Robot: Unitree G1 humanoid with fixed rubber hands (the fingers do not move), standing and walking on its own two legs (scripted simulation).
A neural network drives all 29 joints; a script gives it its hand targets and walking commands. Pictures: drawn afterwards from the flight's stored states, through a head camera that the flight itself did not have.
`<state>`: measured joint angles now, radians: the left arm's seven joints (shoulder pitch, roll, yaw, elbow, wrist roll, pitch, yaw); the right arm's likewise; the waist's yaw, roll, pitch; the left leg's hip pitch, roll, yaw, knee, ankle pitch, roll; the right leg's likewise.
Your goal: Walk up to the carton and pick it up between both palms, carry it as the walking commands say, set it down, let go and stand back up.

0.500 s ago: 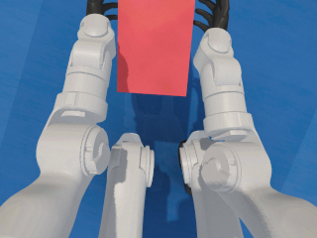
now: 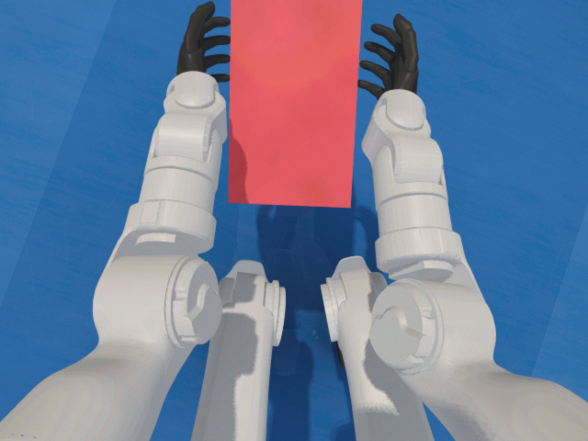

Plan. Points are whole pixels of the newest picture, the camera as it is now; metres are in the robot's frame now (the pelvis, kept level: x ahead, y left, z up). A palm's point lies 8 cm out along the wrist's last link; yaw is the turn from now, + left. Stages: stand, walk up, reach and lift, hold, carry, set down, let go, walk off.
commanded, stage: reach and lift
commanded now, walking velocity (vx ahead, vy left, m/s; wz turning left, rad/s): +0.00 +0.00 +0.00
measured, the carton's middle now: (296, 105) +0.53 +0.00 -0.18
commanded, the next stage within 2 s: none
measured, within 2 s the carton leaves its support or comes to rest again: neither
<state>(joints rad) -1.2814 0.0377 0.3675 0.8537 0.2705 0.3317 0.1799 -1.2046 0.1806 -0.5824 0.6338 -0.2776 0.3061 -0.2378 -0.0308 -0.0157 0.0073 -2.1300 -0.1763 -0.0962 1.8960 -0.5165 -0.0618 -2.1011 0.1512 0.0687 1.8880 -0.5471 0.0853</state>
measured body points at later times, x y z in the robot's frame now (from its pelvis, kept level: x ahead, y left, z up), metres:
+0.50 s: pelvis +0.00 +0.00 +0.05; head +0.28 +0.01 +0.41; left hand +0.52 +0.12 -0.03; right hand +0.50 -0.11 -0.02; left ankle +0.11 +0.12 -0.42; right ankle +0.11 -0.13 -0.42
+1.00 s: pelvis +0.02 +0.00 +0.11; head +0.25 +0.02 +0.50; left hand +0.50 +0.12 +0.05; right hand +0.47 -0.11 +0.05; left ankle +0.11 +0.12 -0.42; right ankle +0.11 -0.13 -0.42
